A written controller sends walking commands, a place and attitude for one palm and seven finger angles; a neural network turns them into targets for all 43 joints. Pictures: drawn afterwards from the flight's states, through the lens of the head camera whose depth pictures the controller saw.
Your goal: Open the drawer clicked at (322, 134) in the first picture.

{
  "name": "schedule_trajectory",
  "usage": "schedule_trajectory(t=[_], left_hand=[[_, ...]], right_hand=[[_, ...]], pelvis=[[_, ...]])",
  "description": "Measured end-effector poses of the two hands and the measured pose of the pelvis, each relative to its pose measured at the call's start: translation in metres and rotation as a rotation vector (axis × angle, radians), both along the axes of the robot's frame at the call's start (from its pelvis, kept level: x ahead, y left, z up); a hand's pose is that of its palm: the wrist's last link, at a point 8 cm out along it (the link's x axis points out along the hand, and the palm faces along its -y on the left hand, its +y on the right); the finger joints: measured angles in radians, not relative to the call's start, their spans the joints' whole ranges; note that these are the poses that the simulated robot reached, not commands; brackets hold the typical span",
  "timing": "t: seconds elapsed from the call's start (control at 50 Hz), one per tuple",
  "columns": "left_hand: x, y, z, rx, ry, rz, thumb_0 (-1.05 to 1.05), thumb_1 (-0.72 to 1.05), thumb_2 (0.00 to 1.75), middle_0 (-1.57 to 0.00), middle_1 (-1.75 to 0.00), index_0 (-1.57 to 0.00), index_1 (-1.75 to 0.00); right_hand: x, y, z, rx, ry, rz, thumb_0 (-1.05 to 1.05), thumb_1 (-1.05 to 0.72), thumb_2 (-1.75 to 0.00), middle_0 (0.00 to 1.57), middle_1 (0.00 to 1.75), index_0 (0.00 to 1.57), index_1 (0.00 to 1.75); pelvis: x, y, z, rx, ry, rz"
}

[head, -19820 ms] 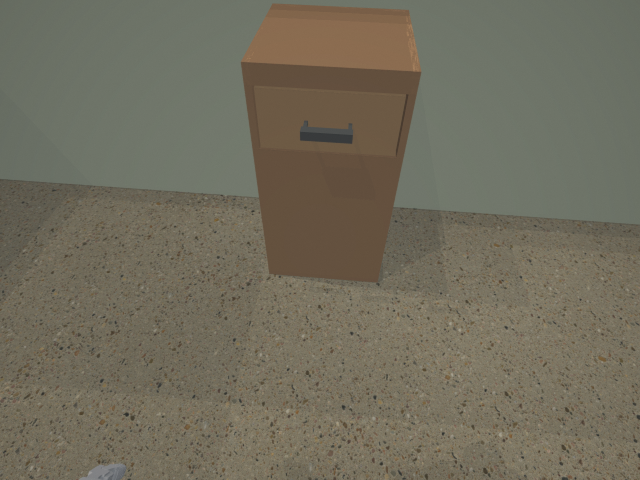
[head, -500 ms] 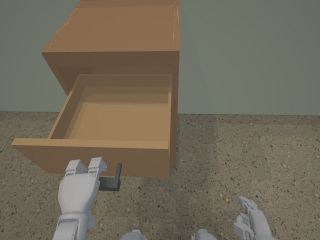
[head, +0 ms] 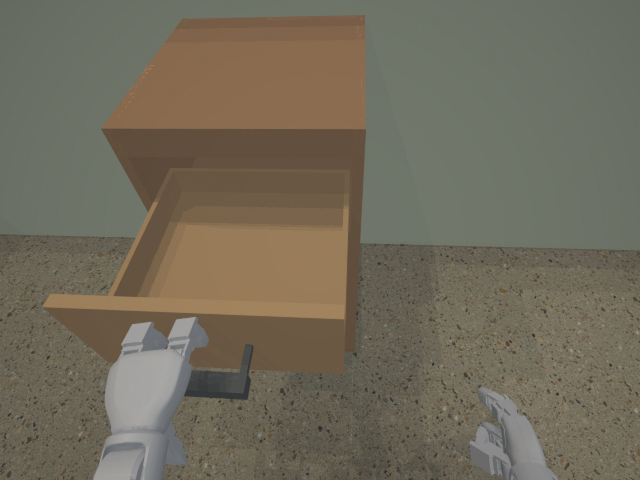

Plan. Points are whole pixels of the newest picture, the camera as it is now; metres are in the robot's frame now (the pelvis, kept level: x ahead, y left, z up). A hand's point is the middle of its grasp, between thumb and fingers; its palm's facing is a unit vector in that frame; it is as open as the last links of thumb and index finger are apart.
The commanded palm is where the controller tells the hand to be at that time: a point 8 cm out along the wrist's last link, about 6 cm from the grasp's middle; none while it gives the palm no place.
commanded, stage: lift the hand off the handle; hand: left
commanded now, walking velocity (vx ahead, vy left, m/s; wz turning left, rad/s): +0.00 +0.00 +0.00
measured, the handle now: (201, 366) +0.26 +0.20 -0.04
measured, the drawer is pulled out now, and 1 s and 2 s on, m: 0.30 0.30 0.30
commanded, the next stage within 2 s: draw the hand back to the body in 1.66 s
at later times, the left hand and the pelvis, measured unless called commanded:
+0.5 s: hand (160, 380) +0.22 +0.22 +0.03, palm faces +0.05 -0.12 -0.99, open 13.5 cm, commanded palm +0.19 +0.21 +0.09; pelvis +0.01 +0.00 +0.01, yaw +0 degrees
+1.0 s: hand (154, 355) +0.23 +0.21 +0.07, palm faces +0.08 -0.11 -0.99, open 13.7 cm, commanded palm +0.20 +0.21 +0.12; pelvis +0.01 +0.00 +0.03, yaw +0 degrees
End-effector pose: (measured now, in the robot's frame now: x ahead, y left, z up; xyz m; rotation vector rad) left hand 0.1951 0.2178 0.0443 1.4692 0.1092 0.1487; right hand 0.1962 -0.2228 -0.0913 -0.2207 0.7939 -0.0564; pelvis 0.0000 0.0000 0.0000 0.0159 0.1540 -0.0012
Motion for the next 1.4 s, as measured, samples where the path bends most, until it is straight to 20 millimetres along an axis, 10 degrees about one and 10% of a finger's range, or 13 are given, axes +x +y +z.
schedule_trajectory(t=[1.4], left_hand=[[0.003, 0.007, 0.106, -0.025, -0.048, -0.021, 0.00, -0.49, 0.30, -0.32, -1.20, -0.32, -1.20]], right_hand=[[0.034, 0.022, 0.040, 0.055, -0.034, 0.087, 0.02, -0.91, -0.90, 0.20, 0.30, 0.20, 0.30]], pelvis=[[0.015, 0.001, 0.036, -0.006, -0.138, 0.003]])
